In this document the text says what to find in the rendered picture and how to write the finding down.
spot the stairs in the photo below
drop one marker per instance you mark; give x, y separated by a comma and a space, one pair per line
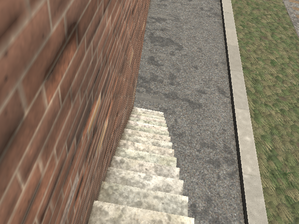
142, 184

